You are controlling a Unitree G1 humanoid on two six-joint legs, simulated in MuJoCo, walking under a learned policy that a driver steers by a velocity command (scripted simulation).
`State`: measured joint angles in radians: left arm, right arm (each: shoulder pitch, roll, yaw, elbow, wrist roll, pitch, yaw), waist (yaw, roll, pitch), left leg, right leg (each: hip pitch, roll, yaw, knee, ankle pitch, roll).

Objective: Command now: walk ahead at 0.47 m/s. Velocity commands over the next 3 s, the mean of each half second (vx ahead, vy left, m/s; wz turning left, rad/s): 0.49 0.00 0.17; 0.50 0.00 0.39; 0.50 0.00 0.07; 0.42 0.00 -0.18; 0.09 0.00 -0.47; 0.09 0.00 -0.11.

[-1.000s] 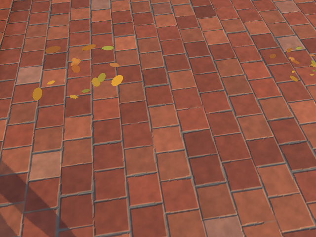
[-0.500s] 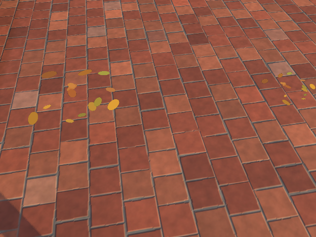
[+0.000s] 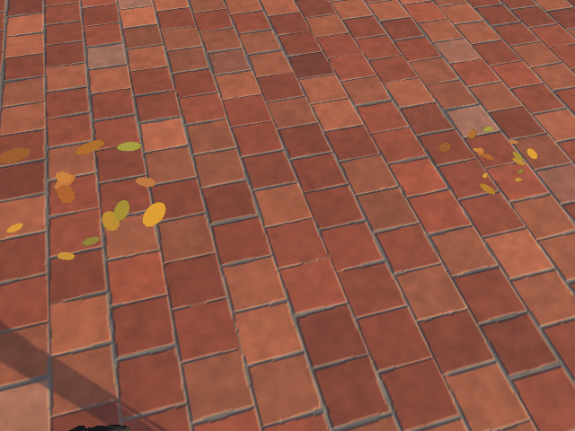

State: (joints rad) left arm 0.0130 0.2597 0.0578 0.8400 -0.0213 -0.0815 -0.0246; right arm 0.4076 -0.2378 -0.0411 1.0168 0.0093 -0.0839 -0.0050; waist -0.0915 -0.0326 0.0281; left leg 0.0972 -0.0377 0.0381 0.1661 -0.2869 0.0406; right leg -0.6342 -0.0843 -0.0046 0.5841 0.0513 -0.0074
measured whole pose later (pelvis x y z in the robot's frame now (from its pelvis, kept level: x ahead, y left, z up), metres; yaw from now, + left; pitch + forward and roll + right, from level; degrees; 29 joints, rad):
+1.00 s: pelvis +0.57 +0.07 +0.01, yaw +20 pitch +2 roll +0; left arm 0.09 0.29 0.06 0.81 0.00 -0.09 0.00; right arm 0.31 -0.25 -0.06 0.80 0.01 -0.07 0.00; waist -0.04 -0.04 0.03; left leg -0.09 -0.10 -0.03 0.26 -0.20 0.09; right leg -0.69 -0.13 0.05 0.73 0.02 0.03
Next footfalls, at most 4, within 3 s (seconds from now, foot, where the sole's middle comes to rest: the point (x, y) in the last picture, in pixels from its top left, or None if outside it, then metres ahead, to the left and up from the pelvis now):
0.12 right None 0.27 -0.14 -0.78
0.66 left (214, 405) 0.55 0.13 -0.78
1.20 right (247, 269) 0.92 0.04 -0.78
1.72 left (132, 220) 1.11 0.37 -0.78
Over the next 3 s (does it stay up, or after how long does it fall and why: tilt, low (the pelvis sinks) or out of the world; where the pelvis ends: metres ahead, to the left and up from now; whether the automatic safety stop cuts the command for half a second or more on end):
stays up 1.27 0.28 -0.01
